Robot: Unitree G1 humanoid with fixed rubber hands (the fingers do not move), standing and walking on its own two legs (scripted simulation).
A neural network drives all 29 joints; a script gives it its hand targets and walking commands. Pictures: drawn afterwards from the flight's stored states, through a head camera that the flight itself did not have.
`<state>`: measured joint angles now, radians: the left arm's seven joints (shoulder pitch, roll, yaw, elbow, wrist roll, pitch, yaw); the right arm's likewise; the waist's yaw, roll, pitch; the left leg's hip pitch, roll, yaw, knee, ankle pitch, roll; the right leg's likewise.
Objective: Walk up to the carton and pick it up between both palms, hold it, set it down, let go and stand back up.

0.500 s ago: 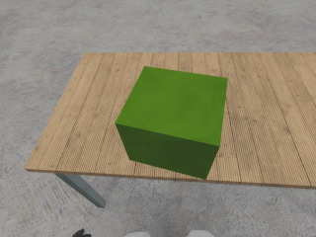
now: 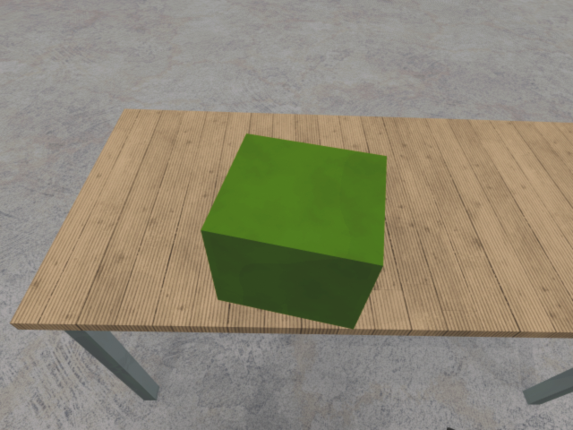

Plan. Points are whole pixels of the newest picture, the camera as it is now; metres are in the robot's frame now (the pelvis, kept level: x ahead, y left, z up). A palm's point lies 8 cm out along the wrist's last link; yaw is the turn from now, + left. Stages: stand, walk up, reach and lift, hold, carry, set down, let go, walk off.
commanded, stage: walk up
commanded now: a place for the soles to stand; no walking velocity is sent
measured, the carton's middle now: (299, 230) +0.42 -0.02 +0.01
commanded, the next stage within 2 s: reach and lift in 1.86 s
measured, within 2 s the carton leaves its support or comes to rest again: neither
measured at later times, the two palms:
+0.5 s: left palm out of the picture +0.13 +0.23 -0.11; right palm out of the picture +0.08 -0.27 -0.11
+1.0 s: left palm out of the picture +0.13 +0.24 -0.12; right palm out of the picture +0.05 -0.27 -0.12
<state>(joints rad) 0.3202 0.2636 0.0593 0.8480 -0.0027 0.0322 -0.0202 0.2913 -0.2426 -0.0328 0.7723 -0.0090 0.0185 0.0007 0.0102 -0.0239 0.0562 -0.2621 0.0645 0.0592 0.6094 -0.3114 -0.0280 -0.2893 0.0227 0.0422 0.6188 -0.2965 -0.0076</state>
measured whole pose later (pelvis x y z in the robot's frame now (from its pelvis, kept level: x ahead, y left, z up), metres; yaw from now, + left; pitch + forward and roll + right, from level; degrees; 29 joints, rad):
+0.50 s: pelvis +0.02 -0.01 +0.00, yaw -4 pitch -2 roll +1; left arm 0.25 0.23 0.02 0.79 0.00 0.03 -0.02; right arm 0.29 -0.25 -0.01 0.77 -0.01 0.01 -0.01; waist 0.00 -0.02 0.05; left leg -0.19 0.10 0.13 0.58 -0.34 -0.05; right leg -0.27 0.06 0.11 0.63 -0.32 -0.02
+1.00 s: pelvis +0.02 +0.00 +0.00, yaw -8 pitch -2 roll +1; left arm 0.25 0.24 0.03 0.80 -0.01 0.04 -0.02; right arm 0.30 -0.26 -0.01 0.76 -0.01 0.03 -0.01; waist -0.01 -0.01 0.07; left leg -0.19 0.11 0.19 0.60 -0.36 -0.04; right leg -0.29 0.08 0.16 0.65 -0.31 -0.01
